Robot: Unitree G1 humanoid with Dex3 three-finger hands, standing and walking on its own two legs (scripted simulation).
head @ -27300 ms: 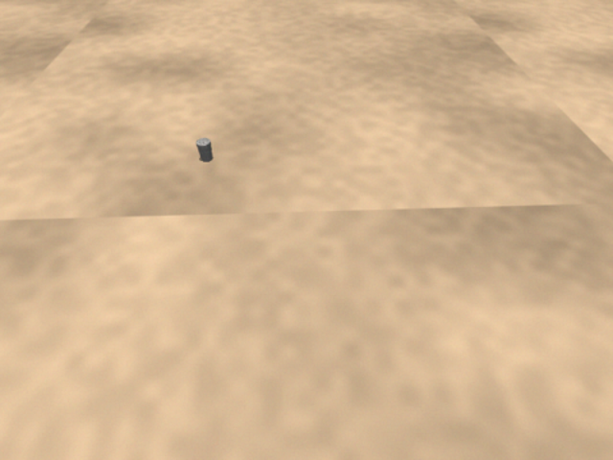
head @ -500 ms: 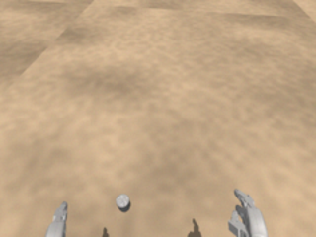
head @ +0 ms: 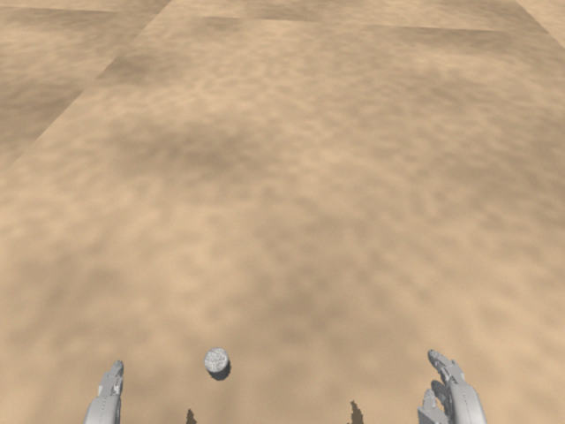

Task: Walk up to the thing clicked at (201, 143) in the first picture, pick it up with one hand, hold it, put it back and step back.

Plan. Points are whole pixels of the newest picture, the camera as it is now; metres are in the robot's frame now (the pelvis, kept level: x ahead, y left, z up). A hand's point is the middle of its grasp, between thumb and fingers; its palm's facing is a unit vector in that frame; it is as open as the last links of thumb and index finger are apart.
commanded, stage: home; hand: left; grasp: from the side
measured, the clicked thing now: (218, 365) +0.45 +0.19 -0.67
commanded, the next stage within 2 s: stand in 0.94 s
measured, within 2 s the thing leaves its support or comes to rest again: neither
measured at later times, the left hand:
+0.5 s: hand out of the picture +0.16 +0.18 -0.05, palm faces +0.10 -0.96 -0.28, open 17.5 cm
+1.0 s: hand out of the picture +0.17 +0.18 -0.05, palm faces +0.10 -0.96 -0.27, open 17.5 cm
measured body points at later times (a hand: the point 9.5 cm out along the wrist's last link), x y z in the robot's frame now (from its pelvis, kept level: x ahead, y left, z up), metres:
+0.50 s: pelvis -0.01 +0.00 +0.00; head +0.01 +0.00 +0.45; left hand +0.15 +0.23 -0.03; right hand +0.15 -0.24 -0.07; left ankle +0.02 +0.12 -0.69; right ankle +0.01 -0.13 -0.69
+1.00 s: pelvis +0.00 +0.00 +0.00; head +0.02 +0.01 +0.45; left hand +0.16 +0.23 -0.03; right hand +0.16 -0.24 -0.07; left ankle +0.02 +0.12 -0.69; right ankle +0.01 -0.13 -0.69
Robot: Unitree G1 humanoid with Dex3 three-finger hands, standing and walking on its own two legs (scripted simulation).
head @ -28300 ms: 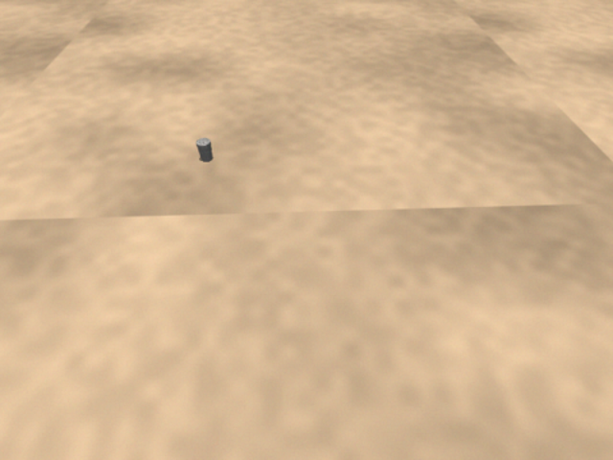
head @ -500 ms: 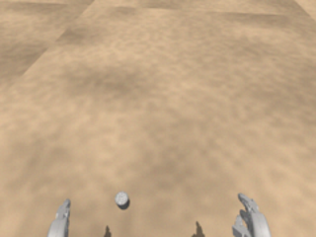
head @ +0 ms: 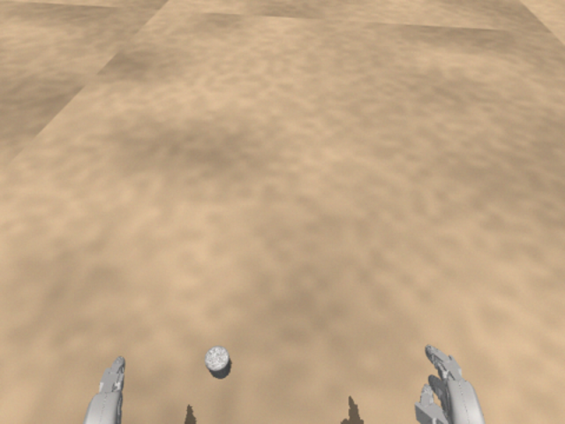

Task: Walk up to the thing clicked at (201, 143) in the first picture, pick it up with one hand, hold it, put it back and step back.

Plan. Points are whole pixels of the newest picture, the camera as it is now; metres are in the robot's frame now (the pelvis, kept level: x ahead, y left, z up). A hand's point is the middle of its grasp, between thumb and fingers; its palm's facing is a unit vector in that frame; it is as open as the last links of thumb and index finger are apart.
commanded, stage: stand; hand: left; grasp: from the side
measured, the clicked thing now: (219, 363) +0.44 +0.18 -0.67
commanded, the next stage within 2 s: none
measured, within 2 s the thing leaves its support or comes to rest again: neither
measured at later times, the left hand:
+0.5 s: hand out of the picture +0.15 +0.19 -0.08, palm faces +0.00 -0.95 -0.32, open 9.2 cm
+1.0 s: hand out of the picture +0.05 +0.25 -0.11, palm faces +0.01 -0.94 -0.34, open 7.4 cm
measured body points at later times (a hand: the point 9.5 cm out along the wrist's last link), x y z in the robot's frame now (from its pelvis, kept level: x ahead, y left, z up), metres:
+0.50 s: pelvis -0.01 +0.00 +0.00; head +0.01 +0.01 +0.45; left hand +0.15 +0.24 -0.06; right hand +0.15 -0.24 -0.08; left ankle +0.02 +0.12 -0.69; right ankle +0.01 -0.13 -0.69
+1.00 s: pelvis -0.01 +0.01 +0.05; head -0.02 +0.01 +0.50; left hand +0.05 +0.30 -0.08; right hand +0.07 -0.27 -0.09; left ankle +0.02 +0.12 -0.69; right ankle +0.01 -0.13 -0.69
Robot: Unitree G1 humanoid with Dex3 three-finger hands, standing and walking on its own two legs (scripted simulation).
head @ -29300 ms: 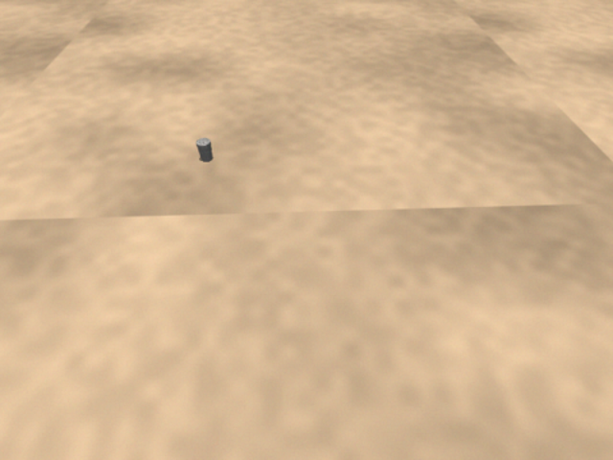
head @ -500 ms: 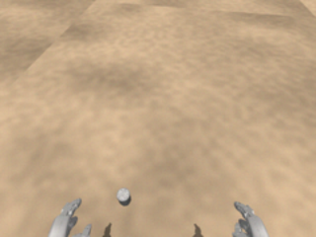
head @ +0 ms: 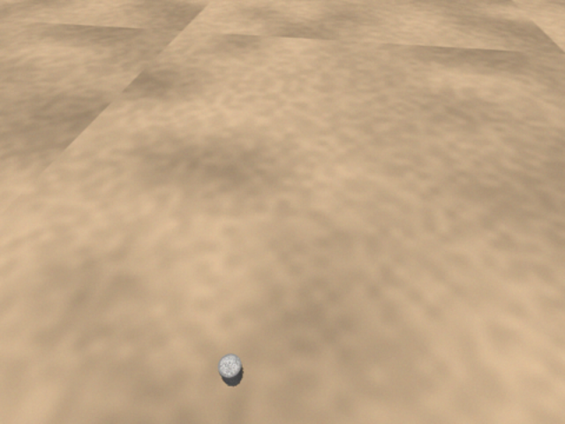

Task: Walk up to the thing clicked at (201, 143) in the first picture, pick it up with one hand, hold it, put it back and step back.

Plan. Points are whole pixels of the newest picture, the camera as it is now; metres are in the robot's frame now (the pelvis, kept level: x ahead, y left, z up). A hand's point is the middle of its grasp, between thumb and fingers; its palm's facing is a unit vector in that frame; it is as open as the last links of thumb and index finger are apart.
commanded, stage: stand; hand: left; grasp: from the side
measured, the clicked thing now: (231, 371) +0.45 +0.17 -0.72
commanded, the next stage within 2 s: step back in 1.56 s
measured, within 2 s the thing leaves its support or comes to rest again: neither
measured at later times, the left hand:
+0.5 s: hand out of the picture +0.03 +0.25 -0.15, palm faces -0.01 -0.94 -0.35, open 7.4 cm
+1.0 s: hand out of the picture +0.09 +0.23 -0.14, palm faces -0.02 -0.94 -0.34, open 7.4 cm
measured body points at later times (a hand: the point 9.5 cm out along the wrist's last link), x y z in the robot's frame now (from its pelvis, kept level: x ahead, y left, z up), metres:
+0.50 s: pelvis -0.01 -0.01 +0.01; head -0.01 -0.01 +0.46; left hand +0.03 +0.29 -0.12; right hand +0.04 -0.30 -0.13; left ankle +0.03 +0.11 -0.74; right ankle +0.02 -0.14 -0.74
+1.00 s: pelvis +0.02 -0.01 +0.01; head +0.02 -0.02 +0.46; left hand +0.09 +0.28 -0.12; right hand +0.08 -0.31 -0.13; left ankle +0.03 +0.11 -0.74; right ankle +0.02 -0.14 -0.74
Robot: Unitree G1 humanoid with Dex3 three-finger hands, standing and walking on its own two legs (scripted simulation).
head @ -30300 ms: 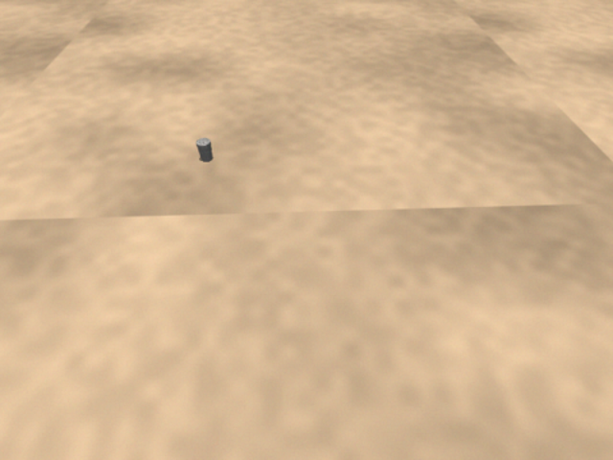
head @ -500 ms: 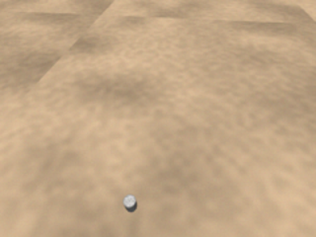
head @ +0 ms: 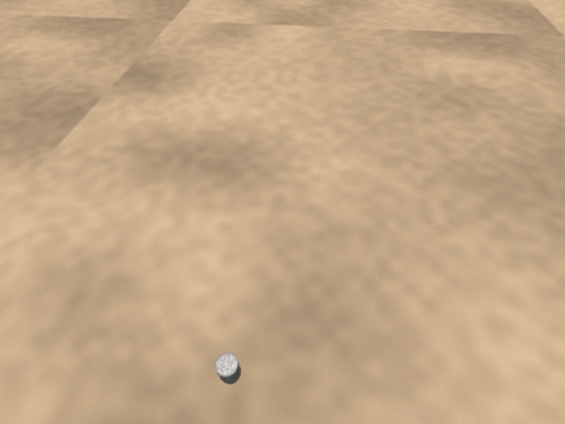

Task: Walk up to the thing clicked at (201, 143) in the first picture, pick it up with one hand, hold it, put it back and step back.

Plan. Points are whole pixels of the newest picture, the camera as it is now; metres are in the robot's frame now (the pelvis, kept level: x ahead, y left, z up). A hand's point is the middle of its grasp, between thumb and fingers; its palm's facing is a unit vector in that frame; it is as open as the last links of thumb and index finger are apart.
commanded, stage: stand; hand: left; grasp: from the side
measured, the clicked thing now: (228, 370) +0.44 +0.19 -0.73
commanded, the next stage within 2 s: step back in 0.56 s
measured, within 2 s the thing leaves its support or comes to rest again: neither
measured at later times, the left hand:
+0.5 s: hand out of the picture +0.09 +0.25 -0.16, palm faces -0.01 -0.94 -0.34, open 7.4 cm
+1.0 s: hand out of the picture +0.09 +0.31 -0.18, palm faces -0.01 -0.94 -0.35, open 7.4 cm
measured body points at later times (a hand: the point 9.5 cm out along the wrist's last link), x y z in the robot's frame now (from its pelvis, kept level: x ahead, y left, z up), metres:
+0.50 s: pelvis +0.01 +0.00 +0.00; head +0.02 +0.00 +0.45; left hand +0.09 +0.30 -0.13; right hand +0.09 -0.30 -0.14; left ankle +0.01 +0.12 -0.75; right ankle +0.00 -0.13 -0.75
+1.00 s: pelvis -0.06 +0.05 -0.02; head +0.01 +0.08 +0.42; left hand +0.09 +0.36 -0.16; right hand +0.00 -0.27 -0.13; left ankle -0.01 +0.12 -0.75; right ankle -0.05 -0.12 -0.69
